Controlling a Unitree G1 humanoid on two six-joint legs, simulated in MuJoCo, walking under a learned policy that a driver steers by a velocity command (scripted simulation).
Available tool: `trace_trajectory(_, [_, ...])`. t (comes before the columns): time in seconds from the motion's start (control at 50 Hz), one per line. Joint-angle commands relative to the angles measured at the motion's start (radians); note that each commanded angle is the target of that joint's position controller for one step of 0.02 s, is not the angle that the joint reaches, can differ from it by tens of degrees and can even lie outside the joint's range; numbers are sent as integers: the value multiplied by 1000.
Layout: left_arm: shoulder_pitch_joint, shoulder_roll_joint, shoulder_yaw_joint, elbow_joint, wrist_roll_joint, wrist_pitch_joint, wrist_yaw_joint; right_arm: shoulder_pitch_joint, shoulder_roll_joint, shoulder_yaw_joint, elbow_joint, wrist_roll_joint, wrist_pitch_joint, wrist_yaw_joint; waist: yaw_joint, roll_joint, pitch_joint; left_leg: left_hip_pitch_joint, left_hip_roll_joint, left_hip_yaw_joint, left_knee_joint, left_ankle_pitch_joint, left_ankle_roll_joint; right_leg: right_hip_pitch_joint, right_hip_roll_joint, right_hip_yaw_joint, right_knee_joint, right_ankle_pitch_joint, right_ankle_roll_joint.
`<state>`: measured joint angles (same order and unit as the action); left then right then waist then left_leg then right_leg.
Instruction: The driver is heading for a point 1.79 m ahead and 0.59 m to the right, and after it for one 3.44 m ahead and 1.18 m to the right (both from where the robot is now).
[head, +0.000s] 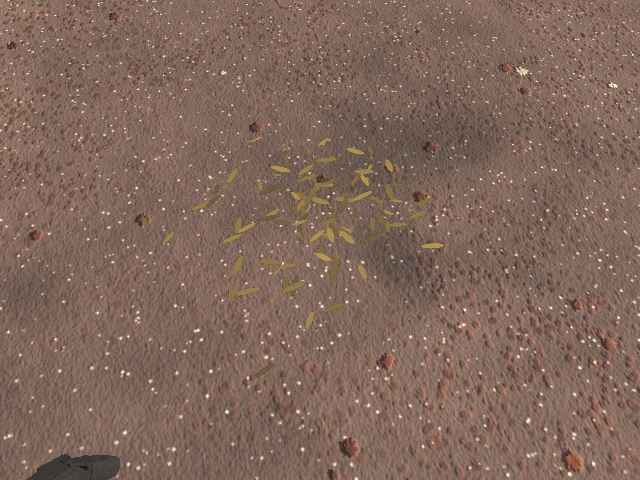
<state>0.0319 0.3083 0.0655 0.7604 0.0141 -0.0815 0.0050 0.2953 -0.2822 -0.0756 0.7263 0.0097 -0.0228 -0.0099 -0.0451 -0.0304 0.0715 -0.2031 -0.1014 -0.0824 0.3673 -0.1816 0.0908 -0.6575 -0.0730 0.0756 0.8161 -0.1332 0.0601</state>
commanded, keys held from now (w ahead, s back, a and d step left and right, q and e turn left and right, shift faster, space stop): e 0.96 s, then no key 0.04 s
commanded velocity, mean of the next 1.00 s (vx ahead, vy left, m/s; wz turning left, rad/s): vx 0.05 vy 0.00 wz -0.36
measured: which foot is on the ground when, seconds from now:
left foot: down 0.00-0.20, up 0.22-0.50, down 0.52-0.96, up 0.98-1.00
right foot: up 0.00-0.14, down 0.16-0.54, up 0.56-0.94, down 0.96-1.00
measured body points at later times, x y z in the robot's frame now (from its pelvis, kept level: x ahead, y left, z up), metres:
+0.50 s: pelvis +0.13 -0.02 -0.01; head +0.17 -0.02 +0.43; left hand +0.30 +0.25 -0.13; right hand +0.24 -0.31 -0.12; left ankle +0.18 +0.12 -0.74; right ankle +0.21 -0.13 -0.75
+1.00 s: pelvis +0.14 -0.03 -0.02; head +0.17 -0.06 +0.43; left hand +0.43 +0.14 -0.10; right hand +0.12 -0.35 -0.13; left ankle +0.18 +0.11 -0.72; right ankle +0.10 -0.12 -0.75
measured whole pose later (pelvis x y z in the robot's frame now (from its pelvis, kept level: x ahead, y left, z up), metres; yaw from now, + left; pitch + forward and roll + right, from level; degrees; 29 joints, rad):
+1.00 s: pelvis +0.14 -0.03 -0.02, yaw -28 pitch +2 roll +0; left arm 0.13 0.30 0.08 0.64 -0.01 0.06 -0.01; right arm 0.16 -0.32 -0.09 0.74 -0.01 0.01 -0.02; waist -0.02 0.03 0.05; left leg -0.34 0.11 0.09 0.79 -0.49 -0.06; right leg -0.31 0.02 -0.03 0.57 -0.29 -0.04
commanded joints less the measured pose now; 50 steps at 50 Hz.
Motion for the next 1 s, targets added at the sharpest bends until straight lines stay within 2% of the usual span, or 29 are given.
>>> trace_trajectory(0.02, [16, 37, 0, -34, -7, -3, -17, -28, -146, -37, -63, 1, -2, -23, 12, 122, -156, -12, 192, -66, -43, 543, 96, 195, 54, -61, -172, 235, 4])
trace_trajectory(0.08, [1, 55, 1, -31, -5, -13, -36, -10, -111, -18, -28, -17, -9, -20, -2, 127, -146, 61, 242, -96, -16, 488, 92, 213, 40, -40, -247, 251, -31])
trace_trajectory(0.12, [16, 86, 11, -28, 0, -21, -42, -26, -113, -15, -11, -23, -13, -15, 12, 126, -130, 107, 269, -114, 48, 518, 86, 218, 43, -42, -282, 165, -72])
trace_trajectory(0.14, [52, 93, 15, -16, 3, -24, -43, -44, -113, -13, -5, -20, -14, -15, 38, 115, -133, 116, 257, -103, 103, 536, 70, 263, 54, -56, -336, 181, -95])
trace_trajectory(0.16, [91, 117, 22, -5, 10, -27, -40, -38, -115, -13, -1, -19, -16, -16, 56, 90, -153, 113, 210, -75, 186, 552, 36, 348, 51, -49, -381, 344, -122])
trace_trajectory(0.18, [95, 182, 34, -18, 19, -27, -36, 24, -114, -13, -9, -35, -21, -18, 16, -2, -213, 45, 123, -40, 325, 403, -12, 495, -35, 61, -328, 698, -185])
trace_trajectory(0.2, [140, 192, 36, -21, 22, -14, -33, 90, -102, -6, -6, -34, -23, -23, 19, -119, -318, -122, 44, 9, 562, 85, -85, 687, -182, 248, -312, 840, -346])
trace_trajectory(0.22, [190, 129, 22, -7, 3, 2, -33, 35, -116, -3, -21, -36, -12, -22, 66, -206, -348, -260, -7, 13, 738, -445, -133, 740, -268, 436, -401, 777, -438])
trace_trajectory(0.24, [170, 120, 15, -13, -17, 13, -34, 16, -148, -14, -31, -17, 6, -18, 56, -128, -323, -319, 34, -43, 824, -480, -134, 704, -263, 484, -436, 472, -417])
trace_trajectory(0.28, [101, 136, 22, -42, -25, 38, -27, -63, -137, -18, -44, -5, 43, -24, 54, -36, -188, -378, 69, -35, 834, -405, -139, 533, -204, 416, -502, 112, -342])
trace_trajectory(0.32, [53, 138, 27, -59, -18, 63, -11, -83, -110, -17, -49, -9, 55, -33, 32, -64, -132, -303, 87, -12, 641, -328, -137, 396, -117, 341, -554, -95, -274])
trace_trajectory(0.38, [63, 147, 42, -68, -15, 86, 9, -71, -69, -7, -34, -11, 40, -36, 39, -130, -172, -182, 54, 19, 453, -255, -148, 360, -60, 293, -551, -83, -259])
trace_trajectory(0.46, [75, 159, 54, -79, -29, 101, 19, -76, -82, -12, -32, -7, 23, -25, 50, -131, -202, -109, 46, 11, 278, -150, -138, 372, -68, 352, -538, -121, -251])
trace_trajectory(0.5, [58, 155, 53, -90, -36, 114, 25, -41, -84, -17, -18, -7, 13, -16, 22, -129, -187, -20, 42, 33, 124, -56, -112, 326, -38, 354, -512, -179, -215])
trace_trajectory(0.52, [74, 142, 50, -89, -39, 118, 28, -24, -105, -25, -15, -10, 10, -15, 15, -111, -179, 49, 80, 17, 53, -33, -87, 273, -6, 335, -478, -230, -181])
trace_trajectory(0.54, [92, 103, 38, -95, -33, 118, 27, 11, -171, -41, -21, -29, 11, -23, 15, 4, -184, 130, 258, -136, -31, -92, -22, 167, 54, 264, -329, -335, -127])
trace_trajectory(0.56, [68, 75, 36, -132, -39, 108, 23, -31, -244, -58, -23, -58, 18, -23, 42, 304, -117, 53, 435, -385, -134, -69, 109, 23, 210, 38, -88, -412, -77])
trace_trajectory(0.58, [104, 141, 56, -114, -23, 96, 21, -99, -195, -43, -61, -78, 9, -26, 50, 271, -118, 0, 494, -421, -128, 30, 166, 43, 147, 69, 141, -435, -46])
trace_trajectory(0.6, [150, 168, 71, -83, -30, 99, 18, -164, -142, -27, -80, -64, 2, -33, 82, 192, -116, -2, 449, -322, -98, 110, 138, 48, 141, 75, 245, -384, -36])
trace_trajectory(0.62, [190, 154, 72, -54, -31, 112, 22, -200, -120, -21, -90, -42, -2, -36, 97, 148, -109, 15, 390, -223, -71, 157, 97, 42, 135, 61, 301, -338, -17])
trace_trajectory(0.64, [202, 138, 69, -47, -27, 122, 25, -204, -114, -17, -88, -27, -3, -38, 89, 140, -104, 49, 371, -174, -53, 204, 83, 13, 125, 55, 354, -295, 1])
trace_trajectory(0.68, [170, 100, 56, -69, -34, 130, 20, -168, -114, -14, -76, -23, 3, -42, 63, 147, -92, 71, 344, -84, -41, 316, 93, -2, 110, 14, 362, -257, 30])
trace_trajectory(0.74, [79, 74, 38, -128, -42, 128, 8, -94, -140, -25, -58, -26, 19, -49, 5, 185, -107, 184, 365, -51, -32, 360, 120, -19, 73, -24, 216, -237, 58])
trace_trajectory(0.82, [62, 67, 27, -166, -38, 131, -13, -108, -193, -46, -61, -19, 31, -38, -5, 208, -132, 150, 396, 11, -22, 402, 127, 146, 47, -92, 26, -262, 41])
trace_trajectory(0.9, [91, 87, 39, -177, -38, 144, -28, -126, -208, -56, -53, 7, 27, -20, 17, 219, -130, 133, 416, 47, 37, 410, 100, 270, 67, -146, -181, -201, -16])
trace_trajectory(0.94, [167, 103, 54, -154, -34, 146, -26, -112, -180, -51, -33, 24, 20, -15, 59, 172, -146, 54, 377, 118, 159, 314, 15, 452, 98, -147, -406, 4, -79])
trace_trajectory(0.96, [217, 178, 78, -150, -36, 144, -12, -69, -139, -40, -24, -2, 14, -11, 60, 8, -184, -119, 307, 204, 354, 104, -77, 653, -6, 22, -440, 296, -135])
trace_trajectory(0.98, [210, 283, 91, -178, -23, 138, 3, -84, -63, -8, -79, -62, 11, -5, 30, -301, -199, -440, 164, 223, 648, -501, -174, 799, -280, 377, -386, 731, -314])
trace_trajectory(1.0, [240, 225, 75, -182, 8, 115, -9, -169, -124, -24, -91, -37, 9, -12, 125, -185, -280, -468, 138, 69, 806, -535, -179, 726, -342, 402, -426, 648, -446])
